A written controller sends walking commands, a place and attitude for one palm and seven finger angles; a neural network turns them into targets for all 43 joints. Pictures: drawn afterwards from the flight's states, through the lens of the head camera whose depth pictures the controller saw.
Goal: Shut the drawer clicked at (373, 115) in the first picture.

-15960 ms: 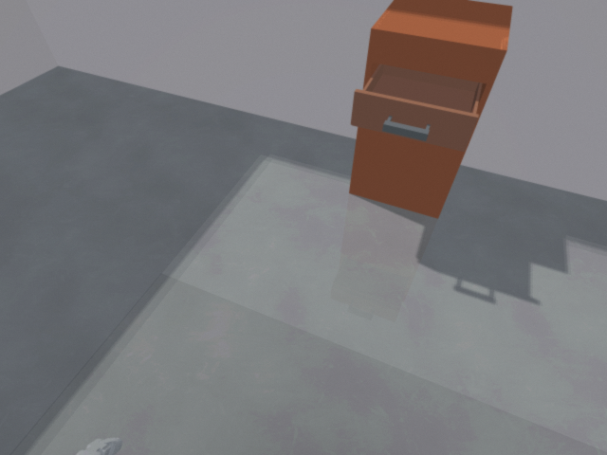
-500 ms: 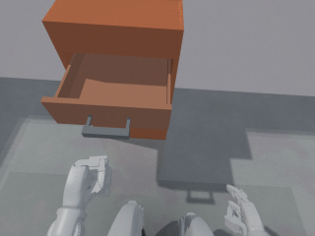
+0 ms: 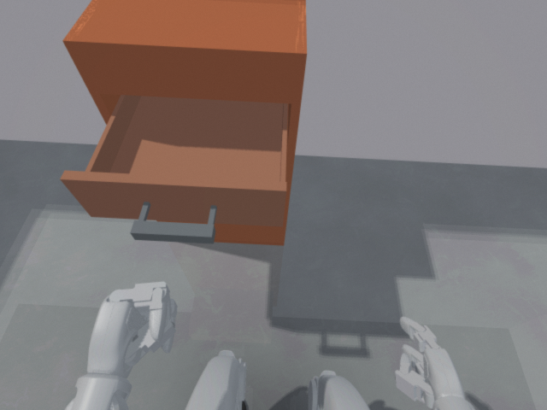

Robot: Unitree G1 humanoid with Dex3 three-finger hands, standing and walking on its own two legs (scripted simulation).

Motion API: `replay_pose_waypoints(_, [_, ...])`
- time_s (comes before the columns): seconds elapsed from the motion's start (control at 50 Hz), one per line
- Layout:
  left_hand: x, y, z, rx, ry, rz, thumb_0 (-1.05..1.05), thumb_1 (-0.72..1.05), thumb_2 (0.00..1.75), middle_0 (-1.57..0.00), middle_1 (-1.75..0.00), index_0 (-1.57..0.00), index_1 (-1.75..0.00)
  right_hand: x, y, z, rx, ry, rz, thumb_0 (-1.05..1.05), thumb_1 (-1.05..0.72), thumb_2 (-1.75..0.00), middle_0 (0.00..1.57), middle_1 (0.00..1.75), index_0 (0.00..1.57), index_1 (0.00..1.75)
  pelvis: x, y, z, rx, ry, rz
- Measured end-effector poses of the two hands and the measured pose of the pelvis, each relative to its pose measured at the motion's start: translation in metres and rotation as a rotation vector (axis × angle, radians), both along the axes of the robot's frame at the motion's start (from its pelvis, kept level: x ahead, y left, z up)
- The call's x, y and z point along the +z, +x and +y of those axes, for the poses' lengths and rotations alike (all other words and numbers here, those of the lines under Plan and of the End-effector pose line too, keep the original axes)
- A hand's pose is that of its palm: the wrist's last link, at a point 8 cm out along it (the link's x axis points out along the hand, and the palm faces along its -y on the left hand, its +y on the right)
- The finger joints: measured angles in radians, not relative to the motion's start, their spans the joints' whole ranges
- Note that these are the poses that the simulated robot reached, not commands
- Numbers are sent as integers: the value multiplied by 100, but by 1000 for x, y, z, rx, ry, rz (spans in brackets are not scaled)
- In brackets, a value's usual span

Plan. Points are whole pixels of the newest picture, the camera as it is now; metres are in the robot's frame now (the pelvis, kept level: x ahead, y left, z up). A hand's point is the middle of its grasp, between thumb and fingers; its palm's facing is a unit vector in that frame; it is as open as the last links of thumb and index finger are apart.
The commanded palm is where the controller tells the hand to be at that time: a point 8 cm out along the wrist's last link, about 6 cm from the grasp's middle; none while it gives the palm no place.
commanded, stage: bring the fist close to the handle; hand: left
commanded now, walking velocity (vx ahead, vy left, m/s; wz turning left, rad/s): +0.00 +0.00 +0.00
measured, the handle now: (176, 220) +0.43 +0.20 -0.06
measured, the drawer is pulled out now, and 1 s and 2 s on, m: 0.22 0.22 0.20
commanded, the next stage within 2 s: push the drawer shut in 1.28 s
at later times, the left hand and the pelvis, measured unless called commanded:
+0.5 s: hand (181, 293) +0.28 +0.16 -0.02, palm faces -0.04 -1.00 -0.03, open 3.3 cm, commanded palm +0.27 +0.21 -0.02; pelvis -0.01 +0.00 -0.04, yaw -1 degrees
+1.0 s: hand (196, 275) +0.33 +0.15 -0.06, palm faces -0.05 -1.00 -0.03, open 3.3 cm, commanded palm +0.31 +0.20 -0.06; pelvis -0.02 +0.02 -0.07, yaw -2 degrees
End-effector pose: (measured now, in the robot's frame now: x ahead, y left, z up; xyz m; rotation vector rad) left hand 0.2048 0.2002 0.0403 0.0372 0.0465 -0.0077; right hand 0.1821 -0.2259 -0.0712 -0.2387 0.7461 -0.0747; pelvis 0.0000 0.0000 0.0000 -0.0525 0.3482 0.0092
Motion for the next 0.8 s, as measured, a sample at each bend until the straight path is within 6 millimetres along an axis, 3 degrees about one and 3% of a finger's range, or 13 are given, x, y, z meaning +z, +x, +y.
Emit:
replay_pose_waypoints(0.16, [-22, 17, 3, -22, -5, -19, 2, 90, 90, -140, -160, -140, -160, -18, -4, -8, 7, -22, 17, 1, -91, -90, 20, 30, 21, 30, -15, -5, -4, -2, -5, 25])
replay_pose_waypoints(0.52, [-61, 62, 11, -28, -13, -13, 2, 90, 90, -140, -160, -140, -160, -56, -39, -13, -32, -40, 159, 1, -91, -90, 20, 30, 21, 30, -37, -12, 5, -19, -11, 90])
replay_pose_waypoints(0.8, [-89, 88, 9, -40, -17, -20, 2, 90, 90, -140, -160, -140, -160, -78, -40, -5, -24, -49, 213, 1, -91, -90, 20, 30, 21, 30, -55, -16, 15, -24, -19, 136])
